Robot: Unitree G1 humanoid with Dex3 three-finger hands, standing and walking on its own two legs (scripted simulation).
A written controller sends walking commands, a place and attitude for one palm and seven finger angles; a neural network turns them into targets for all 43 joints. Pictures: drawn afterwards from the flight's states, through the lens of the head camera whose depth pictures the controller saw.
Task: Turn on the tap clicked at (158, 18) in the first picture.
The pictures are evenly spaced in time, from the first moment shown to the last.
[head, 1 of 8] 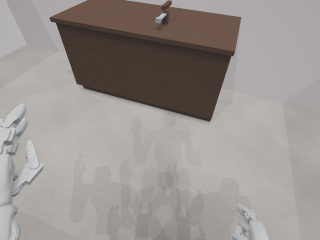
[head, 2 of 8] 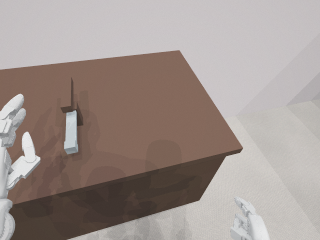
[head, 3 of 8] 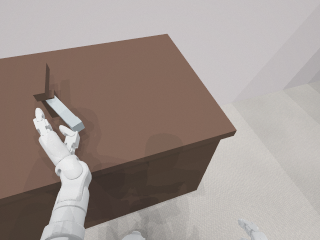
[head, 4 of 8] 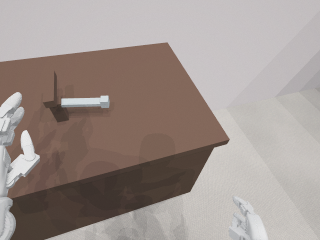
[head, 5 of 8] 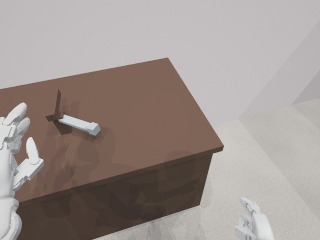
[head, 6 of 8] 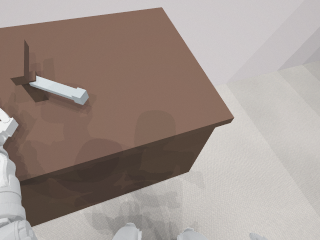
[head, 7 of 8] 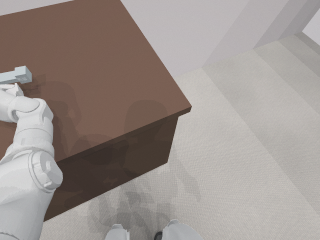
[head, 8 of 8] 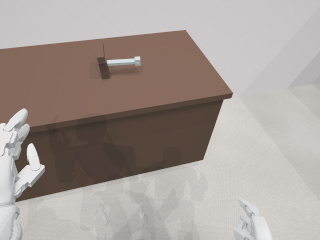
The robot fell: no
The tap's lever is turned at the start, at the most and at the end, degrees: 0 86 83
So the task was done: yes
